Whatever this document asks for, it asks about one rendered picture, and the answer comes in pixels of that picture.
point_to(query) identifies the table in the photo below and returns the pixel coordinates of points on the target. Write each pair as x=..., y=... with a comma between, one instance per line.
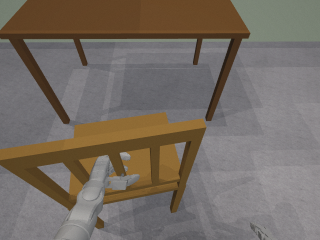
x=125, y=19

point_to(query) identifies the left robot hand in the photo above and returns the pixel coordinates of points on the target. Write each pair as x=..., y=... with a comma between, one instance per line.
x=103, y=167

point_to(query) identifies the chair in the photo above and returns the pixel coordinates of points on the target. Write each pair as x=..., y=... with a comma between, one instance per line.
x=148, y=139

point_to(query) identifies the right robot hand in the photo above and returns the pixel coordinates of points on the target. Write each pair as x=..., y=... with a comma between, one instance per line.
x=262, y=232

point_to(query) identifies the left robot forearm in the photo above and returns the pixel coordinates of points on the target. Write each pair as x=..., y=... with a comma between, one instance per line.
x=81, y=220

